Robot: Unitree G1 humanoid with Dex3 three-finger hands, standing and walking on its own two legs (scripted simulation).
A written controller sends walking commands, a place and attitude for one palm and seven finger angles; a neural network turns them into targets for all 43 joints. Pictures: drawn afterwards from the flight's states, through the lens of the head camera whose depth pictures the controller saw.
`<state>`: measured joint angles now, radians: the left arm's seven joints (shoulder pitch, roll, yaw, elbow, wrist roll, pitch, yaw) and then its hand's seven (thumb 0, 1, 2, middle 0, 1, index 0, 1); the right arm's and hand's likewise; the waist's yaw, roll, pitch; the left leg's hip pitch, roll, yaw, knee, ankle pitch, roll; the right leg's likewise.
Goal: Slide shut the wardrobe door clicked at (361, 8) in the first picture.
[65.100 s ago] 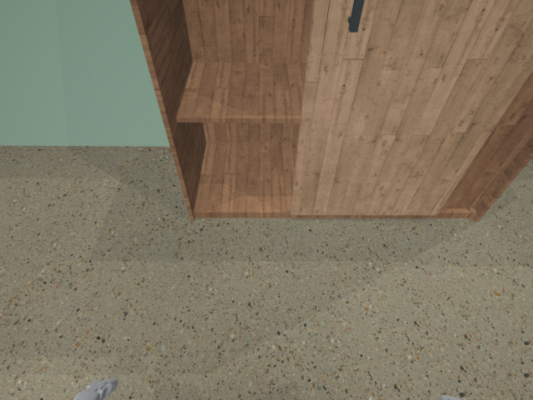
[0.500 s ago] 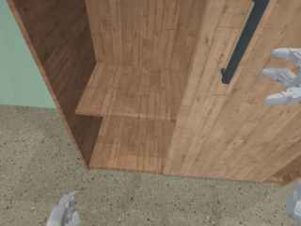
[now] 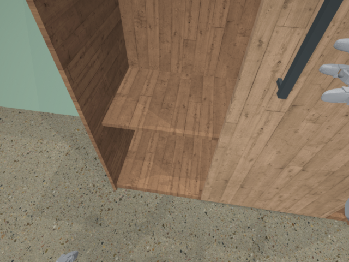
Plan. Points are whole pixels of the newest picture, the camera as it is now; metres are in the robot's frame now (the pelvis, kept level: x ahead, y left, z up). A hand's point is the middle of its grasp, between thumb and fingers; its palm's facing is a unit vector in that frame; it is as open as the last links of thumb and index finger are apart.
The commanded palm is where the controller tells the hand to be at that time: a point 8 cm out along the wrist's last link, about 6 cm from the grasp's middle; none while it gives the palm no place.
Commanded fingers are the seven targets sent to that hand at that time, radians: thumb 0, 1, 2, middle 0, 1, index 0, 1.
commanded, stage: move the hooked fingers beside the handle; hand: right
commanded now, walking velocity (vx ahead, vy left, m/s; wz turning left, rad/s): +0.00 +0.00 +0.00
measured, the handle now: (302, 48) +0.53 -0.19 +0.25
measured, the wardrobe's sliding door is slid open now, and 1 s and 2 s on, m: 0.51 0.51 0.51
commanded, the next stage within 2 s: feel for the door with the fingertips in 0.98 s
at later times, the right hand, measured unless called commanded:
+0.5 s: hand (334, 72) +0.47 -0.25 +0.24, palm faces +0.04 +1.00 -0.03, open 14.0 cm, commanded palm +0.45 -0.30 +0.24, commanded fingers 0.00 0.50 -0.30 0.30 1.20 0.30 1.20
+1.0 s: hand (331, 68) +0.48 -0.24 +0.24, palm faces +0.03 +1.00 -0.02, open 14.0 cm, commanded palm +0.46 -0.30 +0.23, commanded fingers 0.00 0.50 -0.30 0.30 1.20 0.30 1.20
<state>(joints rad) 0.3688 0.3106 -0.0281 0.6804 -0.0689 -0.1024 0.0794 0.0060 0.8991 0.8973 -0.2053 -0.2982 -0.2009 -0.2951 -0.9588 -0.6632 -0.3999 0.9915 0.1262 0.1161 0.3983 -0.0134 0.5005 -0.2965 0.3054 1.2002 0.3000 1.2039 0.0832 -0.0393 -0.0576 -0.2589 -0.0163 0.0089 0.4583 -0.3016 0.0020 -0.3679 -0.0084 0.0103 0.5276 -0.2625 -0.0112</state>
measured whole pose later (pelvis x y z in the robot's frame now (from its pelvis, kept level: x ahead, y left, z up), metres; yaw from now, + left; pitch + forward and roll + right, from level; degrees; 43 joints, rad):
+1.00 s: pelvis -0.01 +0.00 +0.00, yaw +1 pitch +8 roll +1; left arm 0.39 0.31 -0.03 0.69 -0.06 -0.09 0.09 0.00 0.90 0.90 -0.21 -0.30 -0.20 -0.30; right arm -1.09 -0.70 -0.40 1.18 0.09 0.02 0.37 -0.01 0.50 -0.30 0.31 1.20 0.30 1.20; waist 0.12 -0.04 -0.06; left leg -0.31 -0.02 0.00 0.47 -0.29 0.00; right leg -0.41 -0.02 0.00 0.53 -0.25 -0.01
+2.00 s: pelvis -0.01 +0.00 +0.00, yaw +1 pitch +8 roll +1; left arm 0.43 0.32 -0.02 0.72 -0.05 -0.09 0.08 0.00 0.90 0.90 -0.21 -0.30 -0.20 -0.29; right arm -1.15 -0.68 -0.40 1.23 0.08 0.01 0.32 -0.01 0.50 -0.30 0.35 1.23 0.34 1.24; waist 0.14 -0.03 -0.06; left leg -0.34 -0.03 0.00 0.48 -0.29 0.00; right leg -0.44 -0.02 0.00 0.55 -0.25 -0.01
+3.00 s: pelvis -0.01 +0.00 +0.00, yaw +1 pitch +6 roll +1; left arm 0.37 0.28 -0.03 0.69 -0.05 -0.11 0.06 0.00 0.90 0.90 -0.21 -0.30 -0.20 -0.30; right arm -1.07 -0.49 -0.34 1.04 0.11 0.06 0.19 -0.01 0.50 -0.30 0.30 1.20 0.30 1.20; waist 0.10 -0.04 -0.06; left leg -0.29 -0.02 -0.01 0.49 -0.30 0.01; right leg -0.38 -0.02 0.00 0.53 -0.25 -0.01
